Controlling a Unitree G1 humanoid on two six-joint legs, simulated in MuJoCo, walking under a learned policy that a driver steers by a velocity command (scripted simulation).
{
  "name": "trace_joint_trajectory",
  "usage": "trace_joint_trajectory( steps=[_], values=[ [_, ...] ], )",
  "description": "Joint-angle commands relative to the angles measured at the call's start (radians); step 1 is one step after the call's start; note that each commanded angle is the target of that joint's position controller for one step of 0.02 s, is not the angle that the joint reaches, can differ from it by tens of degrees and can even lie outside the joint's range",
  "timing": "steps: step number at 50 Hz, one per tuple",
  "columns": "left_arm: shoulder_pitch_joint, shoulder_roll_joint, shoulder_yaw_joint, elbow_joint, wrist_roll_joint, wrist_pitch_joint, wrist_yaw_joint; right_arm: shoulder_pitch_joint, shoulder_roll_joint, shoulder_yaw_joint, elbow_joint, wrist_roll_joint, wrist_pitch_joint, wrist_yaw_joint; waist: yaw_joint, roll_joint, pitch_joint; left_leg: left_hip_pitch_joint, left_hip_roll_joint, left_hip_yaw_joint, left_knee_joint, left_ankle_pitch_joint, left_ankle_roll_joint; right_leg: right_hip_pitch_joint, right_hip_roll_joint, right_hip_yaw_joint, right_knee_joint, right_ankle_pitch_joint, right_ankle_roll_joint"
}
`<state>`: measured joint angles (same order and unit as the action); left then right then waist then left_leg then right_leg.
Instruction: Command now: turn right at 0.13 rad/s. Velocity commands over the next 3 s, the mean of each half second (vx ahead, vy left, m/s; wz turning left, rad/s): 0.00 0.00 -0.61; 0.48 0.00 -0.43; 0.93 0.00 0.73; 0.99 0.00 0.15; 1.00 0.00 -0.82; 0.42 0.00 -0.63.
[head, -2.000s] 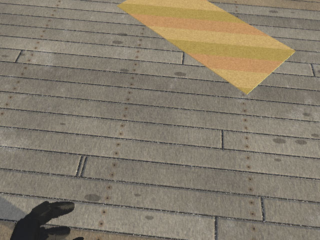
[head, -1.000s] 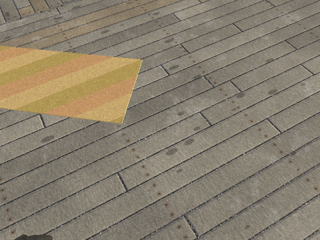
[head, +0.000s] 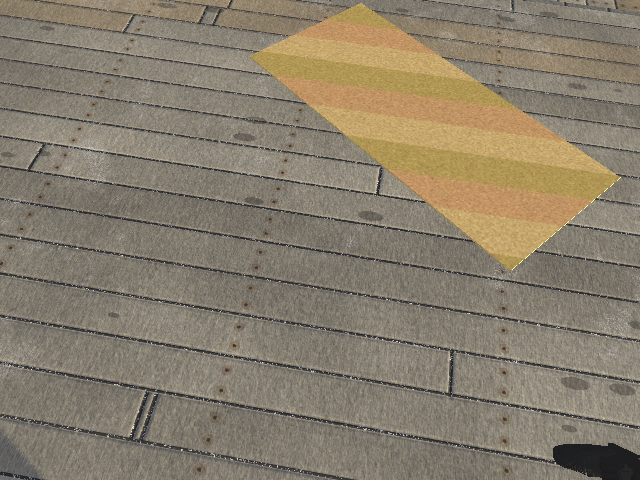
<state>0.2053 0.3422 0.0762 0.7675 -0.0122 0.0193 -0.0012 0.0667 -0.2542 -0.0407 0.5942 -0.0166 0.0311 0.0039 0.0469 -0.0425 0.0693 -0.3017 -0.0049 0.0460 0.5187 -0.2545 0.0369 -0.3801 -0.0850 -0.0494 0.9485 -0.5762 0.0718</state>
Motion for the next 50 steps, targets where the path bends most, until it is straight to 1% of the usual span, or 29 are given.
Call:
trace_joint_trajectory(
  steps=[1, 3, 5, 9, 12, 14, 17, 19, 20, 21, 22, 23, 24, 25, 26, 28, 29, 30, 31, 32, 33, 35, 38, 44, 46, 47, 48, 49, 50],
  values=[
    [0.019, 0.088, 0.016, -0.039, 0.0, 0.011, 0.018, -0.014, -0.122, -0.032, -0.012, -0.01, -0.042, -0.008, -0.032, 0.183, -0.156, 0.152, 0.258, -0.12, -0.165, 0.602, 0.192, -0.046, 0.0, 0.094, 0.071, 0.094, 0.034],
    [0.052, 0.117, 0.03, -0.043, -0.012, 0.021, 0.026, -0.025, -0.168, -0.051, -0.005, -0.013, -0.037, -0.024, -0.026, 0.193, -0.142, 0.153, 0.273, -0.088, -0.188, 0.569, 0.206, -0.071, 0.027, 0.062, 0.127, 0.128, 0.05],
    [0.037, 0.101, 0.031, -0.061, -0.019, 0.034, 0.033, -0.018, -0.151, -0.049, 0.007, -0.01, -0.028, -0.038, -0.041, 0.177, -0.114, 0.163, 0.298, -0.078, -0.218, 0.426, 0.21, -0.128, 0.011, 0.064, 0.147, 0.144, 0.055],
    [-0.013, 0.052, 0.021, -0.114, -0.01, 0.046, 0.025, -0.014, -0.138, -0.052, 0.029, -0.013, -0.023, -0.053, -0.06, 0.165, -0.078, 0.188, 0.327, -0.045, -0.255, 0.239, 0.205, -0.176, -0.033, 0.052, 0.067, 0.187, 0.05],
    [-0.032, 0.029, 0.014, -0.152, -0.004, 0.046, 0.005, -0.016, -0.161, -0.065, 0.037, -0.009, -0.022, -0.047, -0.065, 0.15, -0.088, 0.207, 0.35, -0.001, -0.242, 0.287, 0.206, -0.142, -0.045, 0.02, -0.028, 0.175, 0.029],
    [-0.03, 0.031, 0.016, -0.173, -0.006, 0.05, -0.008, -0.015, -0.182, -0.076, 0.041, -0.001, -0.022, -0.036, -0.062, 0.152, -0.104, 0.221, 0.366, 0.03, -0.214, 0.37, 0.199, -0.105, -0.037, -0.01, -0.086, 0.168, 0.009],
    [-0.021, 0.042, 0.027, -0.201, -0.013, 0.067, -0.024, -0.02, -0.206, -0.09, 0.044, 0.023, -0.026, -0.019, -0.047, 0.165, -0.13, 0.252, 0.388, 0.067, -0.149, 0.448, 0.157, -0.043, -0.02, -0.042, -0.189, 0.171, -0.034],
    [0.023, 0.046, 0.039, -0.203, -0.015, 0.076, -0.027, -0.029, -0.203, -0.094, 0.054, 0.044, -0.023, -0.009, -0.008, 0.152, -0.147, 0.226, 0.369, 0.125, -0.043, 0.432, 0.092, 0.068, 0.016, -0.075, -0.344, 0.27, -0.079],
    [0.078, 0.074, 0.055, -0.19, -0.01, 0.073, -0.016, 0.014, -0.18, -0.092, 0.079, 0.049, -0.021, -0.003, 0.014, 0.092, -0.16, 0.163, 0.316, 0.173, 0.077, 0.365, 0.031, 0.184, 0.046, -0.052, -0.453, 0.404, -0.12],
    [0.154, 0.197, 0.096, -0.188, -0.01, 0.064, 0.007, 0.025, -0.148, -0.084, 0.07, 0.026, -0.024, 0.001, 0.034, -0.123, -0.166, -0.067, 0.205, 0.233, 0.353, 0.107, -0.059, 0.379, -0.075, 0.183, -0.537, 0.831, -0.205],
    [0.142, 0.305, 0.108, -0.218, 0.016, 0.045, 0.01, -0.064, -0.101, -0.062, -0.011, -0.015, -0.031, -0.008, 0.012, -0.332, -0.179, -0.386, 0.027, 0.131, 0.619, -0.455, -0.139, 0.469, -0.287, 0.589, -0.546, 1.1, -0.411],
    [0.146, 0.258, 0.095, -0.225, 0.033, 0.009, -0.007, -0.103, -0.147, -0.074, -0.012, -0.01, -0.03, -0.016, 0.056, -0.158, -0.276, -0.426, 0.021, -0.063, 0.762, -0.476, -0.138, 0.463, -0.321, 0.59, -0.578, 1.005, -0.48],
    [0.118, 0.233, 0.085, -0.214, 0.024, -0.013, -0.009, -0.121, -0.154, -0.076, -0.023, 0.014, -0.034, -0.021, 0.034, -0.107, -0.226, -0.454, 0.031, -0.102, 0.764, -0.381, -0.11, 0.424, -0.268, 0.519, -0.605, 0.839, -0.432],
    [0.057, 0.209, 0.08, -0.213, 0.0, -0.02, 0.002, -0.106, -0.156, -0.079, -0.009, 0.017, -0.039, -0.03, -0.006, -0.047, -0.164, -0.467, 0.049, -0.122, 0.711, -0.271, -0.092, 0.388, -0.202, 0.45, -0.609, 0.73, -0.365],
    [-0.003, 0.173, 0.066, -0.224, -0.017, -0.014, 0.013, -0.088, -0.176, -0.086, 0.001, 0.006, -0.04, -0.039, -0.035, -0.031, -0.136, -0.463, 0.057, -0.132, 0.662, -0.192, -0.089, 0.352, -0.172, 0.415, -0.605, 0.718, -0.323],
    [-0.048, 0.154, 0.052, -0.25, -0.008, -0.004, 0.032, -0.039, -0.17, -0.086, 0.021, -0.002, -0.042, -0.035, -0.065, -0.053, -0.161, -0.373, 0.022, -0.129, 0.645, -0.098, -0.101, 0.293, -0.126, 0.371, -0.595, 0.806, -0.304],
    [-0.012, 0.149, 0.052, -0.241, -0.013, -0.006, 0.036, -0.003, -0.161, -0.083, 0.033, 0.002, -0.049, -0.026, -0.065, -0.038, -0.209, -0.35, 0.014, -0.129, 0.591, -0.049, -0.101, 0.312, -0.102, 0.372, -0.617, 0.606, -0.302],
    [0.019, 0.145, 0.05, -0.237, -0.021, -0.012, 0.035, -0.005, -0.153, -0.079, 0.038, 0.012, -0.056, -0.016, -0.048, -0.035, -0.21, -0.35, 0.009, -0.131, 0.513, -0.012, -0.1, 0.316, -0.088, 0.404, -0.66, 0.31, -0.301],
    [0.04, 0.152, 0.049, -0.236, -0.024, -0.018, 0.034, -0.036, -0.149, -0.076, 0.029, 0.021, -0.065, -0.009, -0.031, -0.056, -0.178, -0.363, -0.003, -0.135, 0.435, 0.0, -0.101, 0.302, -0.088, 0.458, -0.706, 0.09, -0.306],
    [0.042, 0.158, 0.046, -0.232, -0.021, -0.025, 0.033, -0.051, -0.153, -0.075, 0.026, 0.029, -0.072, -0.002, -0.026, -0.095, -0.144, -0.381, -0.005, -0.131, 0.373, 0.008, -0.104, 0.301, -0.101, 0.486, -0.735, 0.001, -0.308],
    [0.046, 0.158, 0.043, -0.228, -0.014, -0.031, 0.035, -0.061, -0.155, -0.073, 0.027, 0.033, -0.082, 0.004, -0.019, -0.124, -0.121, -0.376, -0.001, -0.13, 0.313, 0.027, -0.107, 0.295, -0.103, 0.484, -0.742, -0.002, -0.303],
    [0.075, 0.15, 0.037, -0.21, -0.006, -0.044, 0.034, -0.081, -0.147, -0.067, 0.031, 0.029, -0.106, 0.015, 0.003, -0.139, -0.101, -0.335, 0.006, -0.118, 0.214, 0.077, -0.11, 0.283, -0.097, 0.458, -0.731, 0.056, -0.291],
    [0.11, 0.143, 0.026, -0.192, -0.007, -0.058, 0.025, -0.098, -0.131, -0.056, 0.028, 0.031, -0.134, 0.027, 0.027, -0.143, -0.073, -0.26, 0.007, -0.091, 0.129, 0.081, -0.103, 0.233, -0.097, 0.452, -0.72, 0.072, -0.291],
    [0.124, 0.133, 0.012, -0.181, -0.014, -0.073, -0.002, -0.084, -0.137, -0.035, 0.011, 0.052, -0.163, 0.043, 0.042, -0.133, 0.001, -0.224, 0.046, -0.031, 0.048, 0.034, -0.015, 0.234, -0.155, 0.458, -0.723, 0.073, -0.301],
    [0.125, 0.128, 0.008, -0.17, -0.008, -0.072, -0.007, -0.019, -0.142, -0.031, 0.026, 0.057, -0.163, 0.044, 0.008, -0.103, -0.009, -0.134, 0.033, 0.003, 0.006, 0.046, 0.029, 0.224, -0.153, 0.399, -0.694, 0.148, -0.287],
    [0.114, 0.122, 0.004, -0.17, 0.0, -0.074, -0.006, 0.062, -0.155, -0.037, 0.049, 0.057, -0.161, 0.042, -0.036, -0.086, -0.041, -0.027, 0.006, 0.021, 0.001, 0.032, 0.052, 0.197, -0.13, 0.345, -0.626, 0.296, -0.271],
    [0.09, 0.097, -0.005, -0.179, 0.013, -0.078, -0.002, 0.226, -0.19, -0.055, 0.097, 0.06, -0.159, 0.036, -0.111, -0.039, -0.122, 0.165, -0.008, -0.002, 0.02, 0.01, 0.084, 0.135, -0.078, 0.259, -0.441, 0.507, -0.243],
    [0.049, 0.055, -0.023, -0.235, 0.014, -0.093, 0.007, 0.409, -0.292, -0.082, 0.129, 0.053, -0.163, 0.033, -0.179, 0.183, -0.205, 0.411, 0.148, -0.35, -0.098, -0.21, 0.199, -0.095, 0.041, 0.118, -0.029, 0.601, -0.157],
    [0.038, 0.02, -0.036, -0.281, 0.008, -0.123, 0.016, 0.494, -0.321, -0.09, 0.144, 0.046, -0.164, 0.047, -0.175, 0.387, -0.228, 0.605, 0.291, -0.812, -0.272, -0.497, 0.3, -0.428, 0.15, 0.121, 0.256, 0.143, -0.087]
  ],
)
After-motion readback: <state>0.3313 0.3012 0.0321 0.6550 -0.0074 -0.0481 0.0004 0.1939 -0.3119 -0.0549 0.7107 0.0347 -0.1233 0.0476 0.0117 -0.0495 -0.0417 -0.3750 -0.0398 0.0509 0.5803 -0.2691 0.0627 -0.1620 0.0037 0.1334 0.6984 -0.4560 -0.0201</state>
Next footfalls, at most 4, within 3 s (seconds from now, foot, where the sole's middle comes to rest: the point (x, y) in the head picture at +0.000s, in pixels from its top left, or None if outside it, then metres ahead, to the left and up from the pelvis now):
0.42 right None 0.01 -0.14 -0.77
0.96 left None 0.27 -0.03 -0.77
1.40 right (515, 408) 0.60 -0.39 -0.77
1.82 left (375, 234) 1.04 -0.10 -0.77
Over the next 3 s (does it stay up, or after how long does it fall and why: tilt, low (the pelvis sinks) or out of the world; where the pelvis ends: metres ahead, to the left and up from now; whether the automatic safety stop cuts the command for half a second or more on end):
stays up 1.67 -0.37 0.00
